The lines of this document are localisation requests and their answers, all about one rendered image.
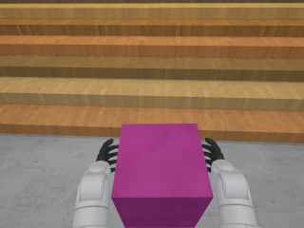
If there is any robot right hand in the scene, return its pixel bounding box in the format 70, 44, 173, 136
201, 138, 224, 173

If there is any right robot forearm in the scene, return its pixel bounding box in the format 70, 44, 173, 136
211, 159, 260, 228

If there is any robot left hand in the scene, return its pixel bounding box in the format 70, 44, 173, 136
96, 139, 119, 173

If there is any left robot forearm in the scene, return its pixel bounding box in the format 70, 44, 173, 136
72, 161, 112, 228

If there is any carton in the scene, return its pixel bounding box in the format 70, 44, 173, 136
111, 123, 214, 228

